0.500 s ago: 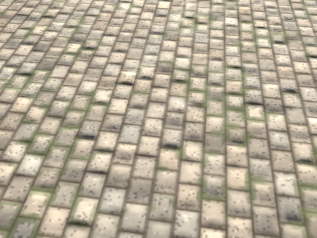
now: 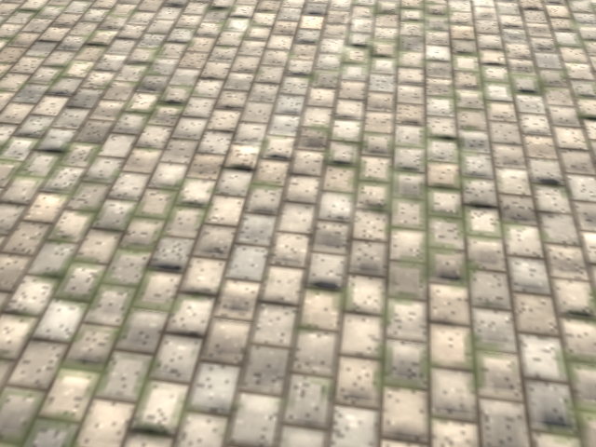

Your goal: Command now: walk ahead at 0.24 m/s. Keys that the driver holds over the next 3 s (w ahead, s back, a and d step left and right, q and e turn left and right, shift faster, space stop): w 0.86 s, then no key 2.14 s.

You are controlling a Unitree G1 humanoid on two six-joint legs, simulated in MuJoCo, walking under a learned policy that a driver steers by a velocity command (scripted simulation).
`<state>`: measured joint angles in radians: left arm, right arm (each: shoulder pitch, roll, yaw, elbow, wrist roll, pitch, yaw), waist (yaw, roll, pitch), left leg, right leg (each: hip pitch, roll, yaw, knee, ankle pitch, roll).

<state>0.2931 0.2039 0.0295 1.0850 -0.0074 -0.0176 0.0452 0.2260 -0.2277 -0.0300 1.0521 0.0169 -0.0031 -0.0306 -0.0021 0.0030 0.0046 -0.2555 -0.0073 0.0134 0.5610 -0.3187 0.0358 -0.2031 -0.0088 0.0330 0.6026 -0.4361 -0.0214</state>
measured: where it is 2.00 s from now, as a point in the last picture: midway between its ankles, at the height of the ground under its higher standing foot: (305, 406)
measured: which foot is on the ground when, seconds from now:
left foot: down 0.00-0.10, up 0.12-0.50, down 0.52-1.00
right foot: down 0.00-0.54, up 0.56-1.00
